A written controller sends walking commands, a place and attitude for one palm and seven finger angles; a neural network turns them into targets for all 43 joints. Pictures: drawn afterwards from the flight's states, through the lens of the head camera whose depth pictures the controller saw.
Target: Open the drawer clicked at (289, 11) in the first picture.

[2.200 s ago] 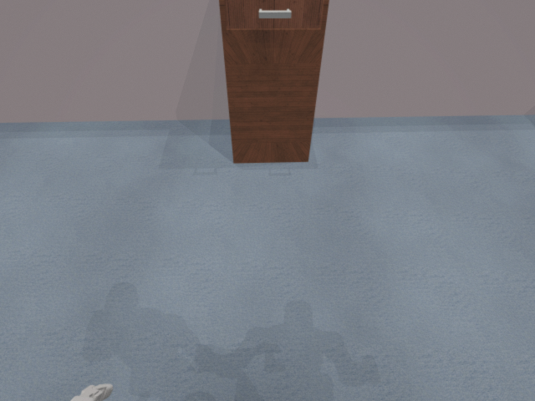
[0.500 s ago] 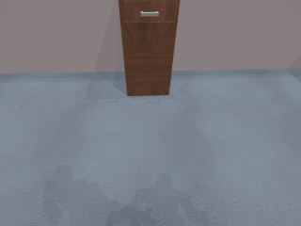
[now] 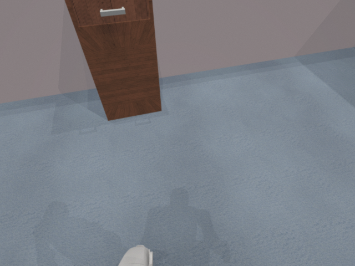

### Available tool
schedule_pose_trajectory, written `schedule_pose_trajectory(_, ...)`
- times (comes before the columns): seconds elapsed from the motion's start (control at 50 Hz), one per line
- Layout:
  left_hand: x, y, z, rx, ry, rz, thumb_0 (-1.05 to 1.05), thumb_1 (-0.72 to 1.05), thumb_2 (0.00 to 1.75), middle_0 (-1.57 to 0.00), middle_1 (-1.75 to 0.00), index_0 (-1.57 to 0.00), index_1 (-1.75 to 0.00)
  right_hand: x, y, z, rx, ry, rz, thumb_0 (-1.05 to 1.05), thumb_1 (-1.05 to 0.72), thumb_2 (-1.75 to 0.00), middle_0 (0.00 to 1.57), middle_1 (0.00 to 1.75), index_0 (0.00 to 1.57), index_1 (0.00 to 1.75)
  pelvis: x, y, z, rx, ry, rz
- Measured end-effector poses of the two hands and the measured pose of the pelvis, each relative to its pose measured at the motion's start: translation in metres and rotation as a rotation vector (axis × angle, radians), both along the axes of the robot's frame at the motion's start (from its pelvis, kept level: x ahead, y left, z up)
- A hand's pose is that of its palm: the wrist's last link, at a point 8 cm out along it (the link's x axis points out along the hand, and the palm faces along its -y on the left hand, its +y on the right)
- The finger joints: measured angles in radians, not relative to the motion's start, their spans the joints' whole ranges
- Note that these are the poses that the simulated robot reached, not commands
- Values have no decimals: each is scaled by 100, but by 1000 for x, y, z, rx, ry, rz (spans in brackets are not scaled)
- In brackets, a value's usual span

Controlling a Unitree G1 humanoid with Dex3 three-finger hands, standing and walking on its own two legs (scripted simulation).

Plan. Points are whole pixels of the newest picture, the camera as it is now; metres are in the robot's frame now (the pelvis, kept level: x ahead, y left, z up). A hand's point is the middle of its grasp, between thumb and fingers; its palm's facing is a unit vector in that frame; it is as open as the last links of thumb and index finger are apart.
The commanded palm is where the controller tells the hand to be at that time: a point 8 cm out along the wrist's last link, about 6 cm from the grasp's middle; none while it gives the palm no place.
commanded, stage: walk to a spot facing it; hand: left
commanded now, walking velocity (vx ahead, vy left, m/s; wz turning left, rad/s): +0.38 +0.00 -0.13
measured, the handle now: (112, 10) +1.28 +0.44 +0.04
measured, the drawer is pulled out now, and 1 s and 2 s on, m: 0.00 0.00 0.00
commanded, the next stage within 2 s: turn to face it in 0.94 s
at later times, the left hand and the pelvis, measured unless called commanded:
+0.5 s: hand (109, 216) +0.28 +0.23 -0.18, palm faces -0.02 -0.99 -0.14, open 7.4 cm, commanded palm none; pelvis +0.23 +0.06 +0.00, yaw -7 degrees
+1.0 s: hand (160, 138) +0.59 +0.12 -0.17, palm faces -0.19 -0.96 -0.18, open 7.1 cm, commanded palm none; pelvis +0.45 -0.03 -0.01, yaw -15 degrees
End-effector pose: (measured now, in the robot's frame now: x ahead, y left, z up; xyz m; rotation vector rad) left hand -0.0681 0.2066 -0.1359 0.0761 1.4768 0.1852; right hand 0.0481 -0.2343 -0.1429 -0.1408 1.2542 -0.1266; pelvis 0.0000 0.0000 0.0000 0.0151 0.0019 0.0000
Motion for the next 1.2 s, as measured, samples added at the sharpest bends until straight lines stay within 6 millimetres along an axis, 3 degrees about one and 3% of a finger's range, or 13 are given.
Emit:
schedule_pose_trajectory(0.1, 24, 0, -5, -19, 52, 21, 0, 90, 90, -20, -30, -20, -30, 81, 20, 2, 21, -90, 22, 1, -91, -90, 20, 30, 20, 30, 45, 10, -5, -19, 0, -17)
schedule_pose_trajectory(0.22, 68, 19, -24, -33, 116, 42, 0, 90, 90, -20, -30, -20, -30, 181, 54, -4, 21, -176, 65, 1, -91, -90, 20, 30, 20, 30, 113, 31, -22, -32, -7, -34)
schedule_pose_trajectory(0.28, 105, 37, -36, -44, 135, 17, 0, 90, 90, -20, -30, -20, -30, 207, 64, -5, -1, -222, 34, 1, -91, -90, 20, 30, 20, 30, 144, 43, -30, -27, -22, -59)
schedule_pose_trajectory(0.36, 188, 62, -34, -30, 34, -55, 1, 91, 90, -20, -30, -20, -30, 197, 66, 2, -22, -168, -58, 0, -91, -90, 20, 30, 20, 30, 177, 53, -18, -20, -44, -97)
schedule_pose_trajectory(0.42, 259, 74, -26, -20, -82, -98, 1, 91, 90, -19, -30, -20, -30, 184, 54, 11, -77, -111, -127, -2, -96, -90, 20, 30, 20, 30, 200, 58, -9, -22, -42, -108)
schedule_pose_trajectory(0.5, 342, 77, -16, -17, -207, -133, 0, 91, 90, -19, -30, -20, -30, 164, 51, 15, -92, 14, -162, -1, -95, -90, 20, 30, 20, 30, 232, 60, -2, -16, -31, -125)
schedule_pose_trajectory(0.58, 406, 73, -8, -16, -247, -177, 0, 92, 90, -19, -30, -20, -30, 150, 60, 14, -68, 114, -220, 0, -94, -90, 20, 30, 20, 30, 265, 57, 2, -14, -23, -145)
schedule_pose_trajectory(0.7, 492, 46, -7, -27, -237, -288, 0, 92, 90, -19, -30, -20, -30, 142, 81, 10, 6, 241, -322, 1, -92, -90, 20, 30, 20, 30, 317, 41, 0, -16, -11, -192)
schedule_pose_trajectory(0.86, 619, -27, -22, -45, -311, -421, 1, 91, 90, -19, -30, -20, -30, 160, 89, -4, 121, 431, -440, 1, -91, -90, 20, 30, 20, 30, 398, -7, -23, -21, 4, -251)
schedule_pose_trajectory(0.9, 637, -41, -23, -48, -343, -408, 0, 91, 90, -19, -30, -20, -30, 181, 78, -8, 130, 437, -445, 1, -91, -90, 20, 30, 20, 30, 414, -18, -24, -23, -4, -256)
schedule_pose_trajectory(0.96, 647, -47, -18, -41, -340, -362, 0, 91, 90, -19, -30, -20, -30, 235, 48, -10, 102, 356, -425, 1, -91, -90, 20, 30, 20, 30, 438, -29, -17, -29, -17, -260)
schedule_pose_trajectory(1.08, 661, -28, -5, 32, -271, -348, -3, 95, 90, -20, -30, -20, -30, 376, -13, -5, 12, 77, -354, 1, -92, -90, 20, 30, 20, 30, 483, -37, -5, -38, -10, -256)
schedule_pose_trajectory(1.2, 664, -19, -19, 4, -181, -275, -1, 93, 90, -19, -30, -20, -30, 477, -44, 6, -63, -33, -254, 2, -95, -90, 19, 30, 20, 30, 532, -31, -8, -59, -21, -208)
